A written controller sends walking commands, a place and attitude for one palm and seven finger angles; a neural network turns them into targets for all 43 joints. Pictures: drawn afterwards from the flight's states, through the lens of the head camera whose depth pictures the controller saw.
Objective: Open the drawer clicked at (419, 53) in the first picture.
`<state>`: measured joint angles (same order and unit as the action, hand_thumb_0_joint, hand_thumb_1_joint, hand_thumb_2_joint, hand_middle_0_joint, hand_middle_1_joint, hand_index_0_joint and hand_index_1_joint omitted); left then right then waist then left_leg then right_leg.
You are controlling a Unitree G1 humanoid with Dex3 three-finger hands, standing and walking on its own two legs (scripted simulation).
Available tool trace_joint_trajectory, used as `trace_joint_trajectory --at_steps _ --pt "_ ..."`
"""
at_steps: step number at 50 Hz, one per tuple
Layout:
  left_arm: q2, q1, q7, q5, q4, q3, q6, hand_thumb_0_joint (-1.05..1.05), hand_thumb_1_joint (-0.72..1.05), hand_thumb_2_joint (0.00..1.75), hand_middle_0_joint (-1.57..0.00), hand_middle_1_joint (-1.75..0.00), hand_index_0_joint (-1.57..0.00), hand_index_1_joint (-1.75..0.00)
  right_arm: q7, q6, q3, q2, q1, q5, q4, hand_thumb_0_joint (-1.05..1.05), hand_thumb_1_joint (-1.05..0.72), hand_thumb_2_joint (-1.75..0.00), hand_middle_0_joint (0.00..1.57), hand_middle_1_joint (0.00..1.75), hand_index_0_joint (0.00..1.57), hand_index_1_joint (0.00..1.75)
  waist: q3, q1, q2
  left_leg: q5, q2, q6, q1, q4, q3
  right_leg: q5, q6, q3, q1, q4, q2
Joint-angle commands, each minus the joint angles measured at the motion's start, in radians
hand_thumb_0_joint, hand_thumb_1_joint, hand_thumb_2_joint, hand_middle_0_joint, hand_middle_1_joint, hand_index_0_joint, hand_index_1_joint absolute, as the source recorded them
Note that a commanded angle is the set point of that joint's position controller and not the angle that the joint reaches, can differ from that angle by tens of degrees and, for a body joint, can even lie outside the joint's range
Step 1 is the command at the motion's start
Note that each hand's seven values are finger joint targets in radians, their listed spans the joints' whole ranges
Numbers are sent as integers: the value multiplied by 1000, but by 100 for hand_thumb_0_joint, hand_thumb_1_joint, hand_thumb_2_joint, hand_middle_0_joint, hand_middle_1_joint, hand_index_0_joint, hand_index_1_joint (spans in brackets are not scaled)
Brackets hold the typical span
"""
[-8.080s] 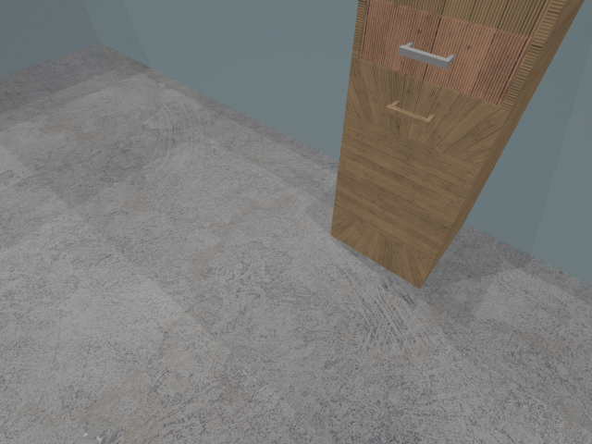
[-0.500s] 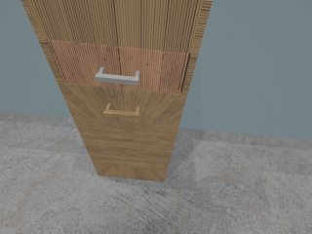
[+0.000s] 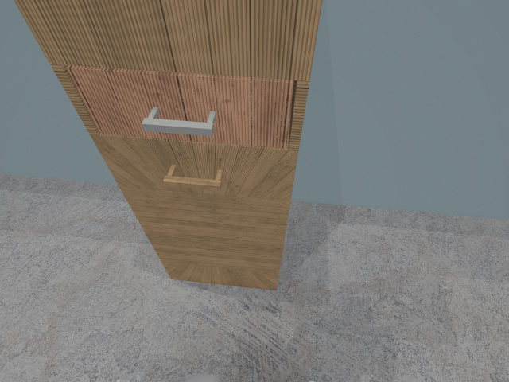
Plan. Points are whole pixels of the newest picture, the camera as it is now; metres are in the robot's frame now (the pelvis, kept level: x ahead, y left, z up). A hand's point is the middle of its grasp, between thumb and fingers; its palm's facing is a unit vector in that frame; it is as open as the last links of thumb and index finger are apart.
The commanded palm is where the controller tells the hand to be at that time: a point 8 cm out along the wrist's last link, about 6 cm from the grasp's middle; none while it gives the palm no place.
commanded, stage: come to a stop and stand still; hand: left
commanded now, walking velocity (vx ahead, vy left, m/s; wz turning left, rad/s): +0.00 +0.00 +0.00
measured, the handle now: (180, 120) +0.51 +0.18 +0.11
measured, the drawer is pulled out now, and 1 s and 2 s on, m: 0.00 0.00 0.00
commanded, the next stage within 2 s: look again from close up in 1.80 s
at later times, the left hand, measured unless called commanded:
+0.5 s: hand out of the picture -0.05 +0.18 -0.16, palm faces +0.03 -0.98 -0.20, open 7.4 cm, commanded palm none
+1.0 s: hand out of the picture -0.06 +0.14 -0.17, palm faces +0.06 -0.99 -0.15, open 7.4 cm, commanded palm none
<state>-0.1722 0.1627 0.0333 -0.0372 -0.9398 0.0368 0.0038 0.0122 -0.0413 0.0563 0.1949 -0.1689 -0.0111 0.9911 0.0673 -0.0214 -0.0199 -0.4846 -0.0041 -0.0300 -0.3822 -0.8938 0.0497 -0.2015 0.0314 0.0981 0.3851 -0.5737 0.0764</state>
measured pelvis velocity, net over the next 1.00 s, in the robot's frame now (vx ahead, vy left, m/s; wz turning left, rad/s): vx -0.04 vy -0.01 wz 0.00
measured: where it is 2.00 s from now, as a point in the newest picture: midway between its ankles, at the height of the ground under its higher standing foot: outside the picture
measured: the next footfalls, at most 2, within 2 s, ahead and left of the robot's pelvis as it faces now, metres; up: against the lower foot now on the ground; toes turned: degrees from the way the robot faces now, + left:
left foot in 0.08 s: +0.02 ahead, +0.11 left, +0.00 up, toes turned +1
right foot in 0.36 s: +0.00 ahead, -0.08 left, +0.00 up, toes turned +0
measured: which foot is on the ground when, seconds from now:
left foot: up 0.00-0.06, down 0.08-1.00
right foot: down 0.00-0.12, up 0.14-0.34, down 0.36-1.00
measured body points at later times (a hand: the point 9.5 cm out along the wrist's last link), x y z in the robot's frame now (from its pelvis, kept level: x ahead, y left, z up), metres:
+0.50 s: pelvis -0.03 +0.02 +0.01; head -0.02 +0.00 +0.46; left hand -0.05 +0.23 -0.15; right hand -0.03 -0.20 -0.16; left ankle -0.02 +0.13 -0.73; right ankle -0.05 -0.09 -0.73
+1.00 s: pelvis -0.04 -0.01 +0.01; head -0.03 -0.01 +0.46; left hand -0.06 +0.19 -0.15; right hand -0.07 -0.20 -0.16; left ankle -0.02 +0.13 -0.73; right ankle -0.05 -0.09 -0.73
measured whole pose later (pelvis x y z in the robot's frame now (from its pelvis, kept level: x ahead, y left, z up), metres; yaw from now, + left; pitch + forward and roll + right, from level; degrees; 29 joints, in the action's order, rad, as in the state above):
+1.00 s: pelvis -0.04 -0.01 +0.01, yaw +0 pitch -1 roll +1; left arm -0.10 0.33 0.03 -0.01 -1.13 0.00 -0.02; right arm 0.03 0.00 0.00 0.10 -0.33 -0.01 1.15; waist 0.02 -0.01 0.00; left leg -0.19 -0.03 -0.02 -0.21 -0.42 0.05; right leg -0.26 0.05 0.06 0.18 -0.46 -0.02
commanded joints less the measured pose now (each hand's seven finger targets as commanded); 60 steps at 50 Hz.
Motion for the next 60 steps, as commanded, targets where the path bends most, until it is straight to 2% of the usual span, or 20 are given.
trace_joint_trajectory --at_steps 1,2,3,4,5,6,8,9,12,14,16,17,18,20,24,28,35,46,53,60 --pt "-205 67 9 4 41 51 7 0 90 90 -20 -30 -20 -30 -5 27 -10 2 -159 0 -24 0 -90 -90 20 30 20 30 -137 20 -153 129 14 6 168 304 39 33 122 -230 -62 203 184" --pt "-193 52 8 12 43 47 14 0 90 90 -20 -30 -20 -30 -4 30 -12 8 -203 0 -9 0 -90 -90 20 30 20 30 -123 43 -128 205 16 13 258 421 50 -60 83 -202 5 182 153" --pt "-156 46 5 18 52 36 21 0 90 90 -20 -30 -20 -30 0 34 -10 37 -228 -1 -3 0 -90 -90 20 30 20 30 -94 51 -28 199 -37 26 298 507 1 -183 38 -159 68 125 99" --pt "-92 52 -1 23 66 25 29 0 90 90 -20 -30 -20 -30 2 39 -3 91 -206 -14 -23 0 -90 -90 20 30 20 30 -39 40 197 128 -196 87 192 630 -224 -261 -16 -82 106 17 4" --pt "-75 45 -1 21 73 20 33 0 90 90 -20 -30 -20 -30 4 35 -3 136 -138 -21 -64 0 -90 -90 20 30 20 30 20 29 292 23 -310 164 13 738 -356 -289 -39 -24 70 -112 -45" --pt "-80 37 1 10 63 21 39 0 90 90 -20 -30 -20 -30 9 42 -1 127 -93 -21 -71 0 -90 -90 20 30 20 30 37 21 331 27 -317 202 -69 772 -375 -282 -32 -75 29 -237 -37" --pt "-69 100 -12 8 15 24 35 0 90 90 -20 -30 -20 -30 18 45 -16 94 -19 -18 -76 0 -90 -90 20 30 20 30 24 -24 190 108 -232 183 -54 717 -238 -180 -28 -99 3 -358 -41" --pt "-52 125 -14 9 -5 19 29 0 90 90 -20 -30 -20 -30 19 51 -19 91 -22 -15 -73 0 -90 -90 20 30 20 30 6 -25 174 197 -207 176 1 693 -191 -163 -33 -92 11 -349 -38" --pt "-28 111 -11 14 -17 1 13 0 90 90 -20 -30 -20 -30 25 59 -16 85 -101 -15 -37 0 -90 -90 20 30 20 30 -39 10 138 469 -210 190 174 625 -170 -212 -45 -65 1 -180 -29" --pt "-24 120 -6 19 -30 -5 5 0 90 90 -20 -30 -20 -30 27 60 -15 90 -149 -13 -10 0 -90 -90 20 30 20 30 -67 20 131 563 -216 192 225 581 -174 -198 -47 -61 -58 -30 -31" --pt "-42 173 -1 20 -63 -7 -10 0 90 90 -20 -30 -20 -30 26 63 -19 75 -155 -3 6 0 -90 -90 20 30 20 30 -88 0 71 560 -173 143 198 513 -150 -15 -43 -85 -190 184 -19" --pt "-63 199 3 20 -82 -8 -20 0 90 90 -20 -30 -20 -30 24 69 -25 53 -155 4 9 0 -90 -90 20 30 20 30 -99 4 18 500 -132 98 158 481 -113 99 -22 -164 -250 211 34" --pt "-83 207 4 22 -96 -13 -25 0 90 90 -20 -30 -20 -30 20 72 -29 39 -148 8 8 0 -90 -90 20 30 20 30 -96 16 -16 417 -95 70 163 486 -84 197 2 -194 -239 203 85" --pt "-88 180 2 25 -109 -14 -33 0 90 90 -20 -30 -20 -30 18 59 -33 41 -154 2 37 0 -90 -90 20 30 20 30 -104 30 -143 348 -77 47 212 486 -54 191 24 -204 -191 196 82" --pt "-64 172 4 28 -122 -25 -25 0 90 90 -20 -30 -20 -30 15 56 -44 27 -163 1 85 0 -90 -90 20 30 20 30 -9 25 -40 321 -88 50 201 535 -68 -7 11 -180 -121 227 44" --pt "-53 192 5 28 -139 -26 -20 0 90 90 -20 -30 -20 -30 15 52 -49 14 -177 -1 110 0 -90 -90 20 30 20 30 40 20 -18 248 -84 49 168 557 -74 -124 10 -183 -95 256 31" --pt "-35 215 4 31 -153 -24 -24 0 90 90 -20 -30 -20 -30 19 58 -52 -7 -209 -4 130 0 -90 -90 20 30 20 30 22 15 23 264 -87 46 160 562 -74 -94 17 -173 -117 250 25" --pt "-20 238 5 29 -164 -25 -31 0 90 90 -20 -30 -20 -30 23 57 -51 -26 -228 -3 140 0 -90 -90 20 30 20 30 31 16 -10 289 -87 41 169 542 -65 -83 20 -173 -115 266 25" --pt "-14 248 5 29 -167 -24 -34 0 90 90 -20 -30 -20 -30 25 61 -52 -27 -229 -3 138 0 -90 -90 20 30 20 30 29 15 21 320 -88 39 169 540 -67 -38 22 -168 -130 260 24" --pt "-15 257 5 28 -172 -24 -38 0 90 90 -20 -30 -20 -30 27 63 -50 -22 -213 -2 136 0 -90 -90 20 30 20 30 27 13 5 343 -93 38 185 536 -64 6 20 -166 -138 260 26"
